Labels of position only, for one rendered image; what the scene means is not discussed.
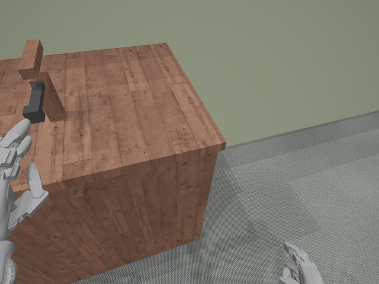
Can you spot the tap lever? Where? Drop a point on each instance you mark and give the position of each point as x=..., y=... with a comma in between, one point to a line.
x=34, y=111

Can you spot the left robot hand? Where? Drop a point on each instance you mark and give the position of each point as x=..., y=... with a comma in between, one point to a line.
x=13, y=147

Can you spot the right robot hand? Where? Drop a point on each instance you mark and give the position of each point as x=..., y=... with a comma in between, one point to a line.
x=306, y=273

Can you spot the robot left forearm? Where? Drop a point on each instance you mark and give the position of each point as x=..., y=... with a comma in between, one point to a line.
x=8, y=268

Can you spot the counter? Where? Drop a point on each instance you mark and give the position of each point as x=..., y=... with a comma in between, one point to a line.
x=127, y=152

